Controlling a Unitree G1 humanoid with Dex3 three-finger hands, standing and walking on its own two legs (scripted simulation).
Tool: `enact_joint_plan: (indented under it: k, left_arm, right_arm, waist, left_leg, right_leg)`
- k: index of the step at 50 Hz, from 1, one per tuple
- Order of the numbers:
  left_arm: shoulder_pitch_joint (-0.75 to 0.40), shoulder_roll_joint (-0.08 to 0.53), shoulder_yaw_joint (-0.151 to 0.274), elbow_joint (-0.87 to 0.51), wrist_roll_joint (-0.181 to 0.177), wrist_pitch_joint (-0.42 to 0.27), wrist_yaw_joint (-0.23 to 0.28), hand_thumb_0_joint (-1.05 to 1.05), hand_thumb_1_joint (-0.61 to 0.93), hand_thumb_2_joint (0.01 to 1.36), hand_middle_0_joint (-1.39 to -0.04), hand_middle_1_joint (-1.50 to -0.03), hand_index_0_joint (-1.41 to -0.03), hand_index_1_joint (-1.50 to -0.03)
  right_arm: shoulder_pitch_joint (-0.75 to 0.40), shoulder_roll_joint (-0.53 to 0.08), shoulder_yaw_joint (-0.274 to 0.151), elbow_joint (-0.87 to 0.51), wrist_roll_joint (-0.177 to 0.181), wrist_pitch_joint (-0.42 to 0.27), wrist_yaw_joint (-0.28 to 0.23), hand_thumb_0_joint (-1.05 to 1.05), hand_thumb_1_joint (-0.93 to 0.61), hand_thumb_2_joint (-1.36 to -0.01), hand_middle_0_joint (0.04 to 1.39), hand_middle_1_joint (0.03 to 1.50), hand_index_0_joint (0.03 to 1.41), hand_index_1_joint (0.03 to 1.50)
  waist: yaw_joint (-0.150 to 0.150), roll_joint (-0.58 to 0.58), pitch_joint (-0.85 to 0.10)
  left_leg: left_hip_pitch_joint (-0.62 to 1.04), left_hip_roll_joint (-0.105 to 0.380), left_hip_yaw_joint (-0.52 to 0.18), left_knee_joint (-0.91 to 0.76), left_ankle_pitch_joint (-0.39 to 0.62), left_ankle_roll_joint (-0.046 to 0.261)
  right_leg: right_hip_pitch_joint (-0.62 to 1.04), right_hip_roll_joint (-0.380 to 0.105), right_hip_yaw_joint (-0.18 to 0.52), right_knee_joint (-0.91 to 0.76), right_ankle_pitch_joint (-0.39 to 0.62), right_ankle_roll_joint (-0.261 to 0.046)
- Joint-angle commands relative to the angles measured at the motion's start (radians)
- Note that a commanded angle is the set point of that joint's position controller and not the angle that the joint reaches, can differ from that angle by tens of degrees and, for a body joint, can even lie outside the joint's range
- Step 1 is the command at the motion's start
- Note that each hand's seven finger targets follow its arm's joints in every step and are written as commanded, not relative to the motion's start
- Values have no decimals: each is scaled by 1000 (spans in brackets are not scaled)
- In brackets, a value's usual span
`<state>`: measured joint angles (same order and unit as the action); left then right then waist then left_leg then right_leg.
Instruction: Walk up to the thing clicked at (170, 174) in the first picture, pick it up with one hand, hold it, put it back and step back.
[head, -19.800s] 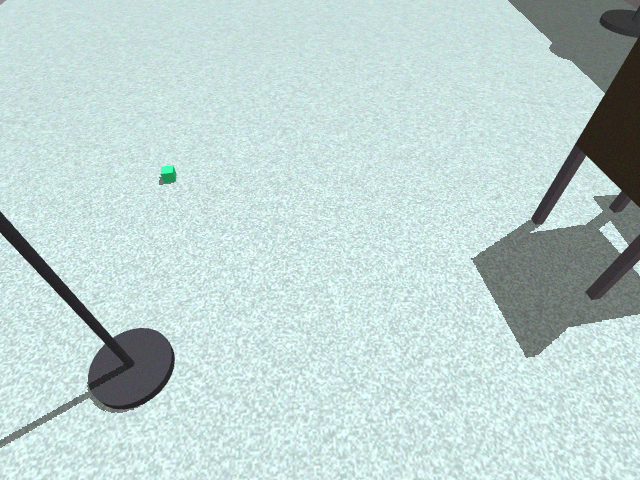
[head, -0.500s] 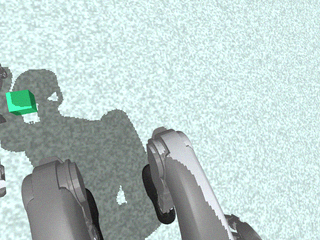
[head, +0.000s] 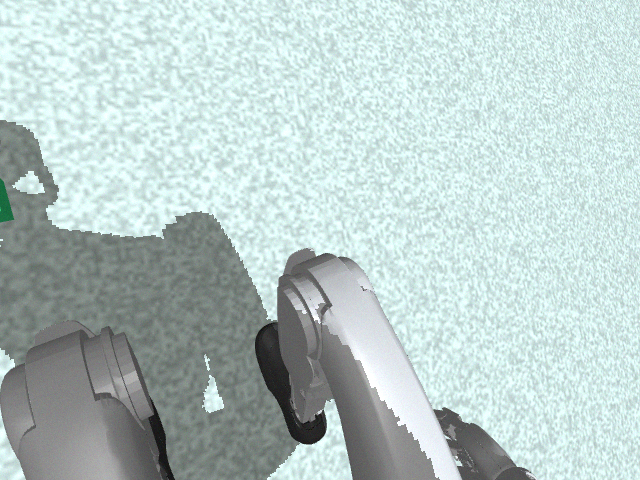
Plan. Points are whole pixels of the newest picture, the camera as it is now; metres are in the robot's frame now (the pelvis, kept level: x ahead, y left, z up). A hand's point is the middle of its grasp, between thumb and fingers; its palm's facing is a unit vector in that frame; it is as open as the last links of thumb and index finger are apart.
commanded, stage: rest palm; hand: left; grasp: from above
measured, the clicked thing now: out of the picture +0.49 +0.28 -0.29
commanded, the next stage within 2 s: close in 1.02 s
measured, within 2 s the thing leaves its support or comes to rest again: neither
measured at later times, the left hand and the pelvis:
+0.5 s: hand out of the picture +0.47 +0.28 -0.25, palm faces -0.48 -0.10 -0.87, open 13.1 cm; pelvis +0.00 +0.00 -0.01, yaw -3 degrees
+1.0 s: hand out of the picture +0.48 +0.27 -0.26, palm faces -0.45 -0.09 -0.89, open 12.8 cm; pelvis +0.00 +0.01 -0.01, yaw -4 degrees
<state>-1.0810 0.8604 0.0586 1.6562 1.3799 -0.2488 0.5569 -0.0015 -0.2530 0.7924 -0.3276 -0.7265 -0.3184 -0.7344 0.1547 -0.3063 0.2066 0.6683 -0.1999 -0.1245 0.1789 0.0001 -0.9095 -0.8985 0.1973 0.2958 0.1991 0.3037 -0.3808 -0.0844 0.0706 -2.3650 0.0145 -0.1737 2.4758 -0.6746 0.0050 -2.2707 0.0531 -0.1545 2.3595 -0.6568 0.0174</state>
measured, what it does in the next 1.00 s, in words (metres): stands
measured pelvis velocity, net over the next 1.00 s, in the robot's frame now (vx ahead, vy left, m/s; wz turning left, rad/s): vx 0.00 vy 0.01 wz -0.06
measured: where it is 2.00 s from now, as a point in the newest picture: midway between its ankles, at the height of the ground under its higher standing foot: (229, 437)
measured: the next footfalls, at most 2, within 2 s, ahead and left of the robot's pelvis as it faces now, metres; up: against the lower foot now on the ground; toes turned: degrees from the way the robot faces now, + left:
none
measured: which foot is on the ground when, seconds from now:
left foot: down 0.00-1.00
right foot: down 0.00-1.00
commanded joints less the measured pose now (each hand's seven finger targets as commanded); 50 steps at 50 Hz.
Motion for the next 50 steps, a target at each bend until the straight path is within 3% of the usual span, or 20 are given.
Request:
enact_joint_plan:
  k: [1, 2, 3, 4, 5, 9, 13, 15, 17, 18, 20, 25, 26, 31, 34, 35, 36, 37, 41, 50]
  left_arm:
    - [-328, 245, 43, -100, -37, 32, 71, 0, -275, 783, -276, -758, -276, -756]
    - [-329, 243, 23, -104, -46, 39, 67, 0, -286, 786, -262, -772, -264, -769]
    - [-330, 260, 48, -107, -59, 41, 68, 0, -298, 797, -254, -773, -254, -771]
    - [-296, 229, 16, -83, -71, 50, 60, 0, -311, 807, -249, -783, -247, -782]
    - [-292, 283, 64, -99, -79, 50, 58, 0, -328, 826, -239, -783, -234, -786]
    - [-225, 309, 82, -74, -91, 54, 23, 0, -331, 840, -252, -774, -240, -784]
    - [-235, 296, 78, -107, -106, 33, -8, 0, -332, 829, -254, -758, -241, -770]
    - [-202, 325, 88, -125, -107, 13, -9, 0, -347, 842, -237, -781, -225, -791]
    - [-221, 301, 65, -126, -99, -7, -11, 0, -321, 822, -247, -772, -240, -778]
    - [-199, 313, 75, -133, -93, -17, -5, 0, -325, 828, -241, -779, -234, -785]
    - [-218, 288, 48, -120, -84, -31, 0, 0, -318, 827, -254, -763, -243, -772]
    - [-247, 305, 39, -116, -38, -52, 55, 0, -285, 836, -287, -739, -270, -755]
    - [-250, 319, 39, -130, -29, -54, 74, 0, -290, 861, -289, -751, -269, -771]
    - [-249, 209, -47, -35, -40, -15, 118, 0, -293, 803, -269, -746, -259, -754]
    - [-273, 245, -30, -26, -42, 13, 134, 0, -303, 806, -274, -746, -262, -757]
    - [-277, 291, 5, -35, -44, 20, 143, 0, -281, 785, -282, -749, -275, -755]
    - [-284, 249, -19, -34, -43, 29, 140, 0, -276, 783, -296, -737, -285, -746]
    - [-273, 273, 9, -22, -52, 37, 148, 0, -277, 786, -287, -750, -280, -756]
    - [-267, 281, 30, -9, -62, 60, 136, 0, -282, 778, -280, -755, -273, -760]
    - [-272, 332, 49, -78, -102, 50, 84, 0, -279, 771, -288, -767, -282, -771]
  right_arm:
    - [201, -295, -80, -6, -17, -34, 0, 0, -897, -898, 199, 300, 199, 300]
    - [209, -293, -76, 9, -15, -35, 2, 0, -896, -898, 199, 300, 199, 300]
    - [216, -304, -75, 1, -18, -43, 5, 0, -897, -898, 199, 300, 199, 300]
    - [209, -295, -69, 11, -16, -47, 8, 0, -898, -900, 199, 300, 199, 300]
    - [226, -315, -76, 11, -16, -51, 8, 0, -899, -899, 199, 300, 199, 300]
    - [238, -316, -71, 13, -18, -49, 13, 0, -900, -900, 199, 300, 199, 300]
    - [246, -317, -55, 10, -23, -46, 17, 0, -899, -900, 199, 300, 199, 300]
    - [239, -325, -56, 9, -20, -40, 13, 0, -898, -901, 199, 300, 199, 300]
    - [243, -323, -45, 9, -26, -39, 18, 0, -897, -900, 200, 300, 199, 300]
    - [244, -323, -48, 15, -27, -35, 17, 0, -897, -900, 200, 300, 199, 300]
    - [232, -314, -37, 14, -33, -35, 21, 0, -896, -901, 200, 300, 199, 300]
    - [212, -330, -33, 14, -45, -45, 25, 0, -893, -900, 200, 300, 199, 300]
    - [200, -327, -35, 21, -45, -49, 26, 0, -895, -901, 200, 300, 199, 300]
    - [164, -337, -38, 29, -49, -87, 45, 0, -897, -902, 199, 300, 199, 300]
    - [171, -356, -37, 14, -42, -103, 53, 0, -900, -903, 199, 300, 199, 300]
    - [171, -362, -37, 15, -42, -105, 55, 0, -900, -903, 199, 300, 199, 300]
    - [161, -361, -35, 3, -42, -113, 61, 0, -903, -905, 199, 300, 199, 300]
    - [162, -363, -38, 16, -41, -112, 63, 0, -901, -903, 199, 300, 199, 300]
    - [162, -356, -25, 4, -41, -127, 80, 0, -903, -904, 199, 300, 199, 300]
    - [186, -357, -10, 4, -40, -121, 79, 0, -909, -908, 199, 300, 199, 300]
  waist:
    - [-35, 431, -643]
    - [-23, 448, -660]
    - [-33, 435, -665]
    - [-18, 447, -668]
    - [-25, 448, -680]
    - [-16, 442, -663]
    - [-41, 401, -612]
    - [-21, 421, -642]
    - [-46, 426, -615]
    - [-29, 441, -632]
    - [-44, 461, -599]
    - [-54, 477, -562]
    - [-41, 500, -583]
    - [-67, 458, -500]
    - [-70, 468, -513]
    - [-64, 464, -524]
    - [-71, 473, -522]
    - [-69, 477, -534]
    - [-77, 475, -516]
    - [-74, 523, -599]
  left_leg:
    - [482, -2, 89, -207, 125, 30]
    - [474, 1, 91, -205, 133, 30]
    - [485, 0, 85, -201, 142, 30]
    - [487, 5, 82, -204, 141, 27]
    - [504, 6, 76, -200, 161, 27]
    - [476, 9, 64, -194, 186, 23]
    - [453, 8, 61, -166, 203, 27]
    - [477, 13, 56, -170, 235, 21]
    - [480, 13, 49, -158, 236, 18]
    - [495, 13, 46, -171, 245, 14]
    - [514, 16, 40, -165, 230, 9]
    - [520, 20, 30, -180, 173, 6]
    - [525, 22, 32, -193, 164, 6]
    - [481, 23, 22, -203, 112, 6]
    - [511, 27, 10, -210, 126, 4]
    - [499, 29, 8, -215, 127, 5]
    - [515, 28, 7, -212, 141, 2]
    - [523, 32, -1, -220, 147, 0]
    - [503, 31, 3, -202, 165, 4]
    - [540, 33, 15, -181, 242, 4]
  right_leg:
    - [347, 31, -46, -230, 198, -40]
    - [368, 34, -37, -242, 205, -39]
    - [372, 29, -52, -233, 214, -38]
    - [382, 36, -48, -232, 215, -42]
    - [387, 33, -63, -227, 231, -39]
    - [416, 38, -68, -213, 247, -45]
    - [420, 37, -76, -217, 265, -45]
    - [454, 44, -75, -221, 291, -46]
    - [440, 43, -86, -213, 293, -47]
    - [453, 46, -90, -214, 299, -48]
    - [408, 47, -100, -202, 280, -50]
    - [361, 50, -116, -194, 235, -48]
    - [375, 56, -110, -198, 233, -47]
    - [314, 57, -123, -206, 199, -42]
    - [316, 52, -121, -196, 222, -41]
    - [332, 56, -123, -204, 219, -41]
    - [322, 50, -119, -191, 234, -40]
    - [327, 53, -124, -189, 234, -42]
    - [338, 51, -119, -184, 253, -37]
    - [441, 57, -115, -196, 316, -40]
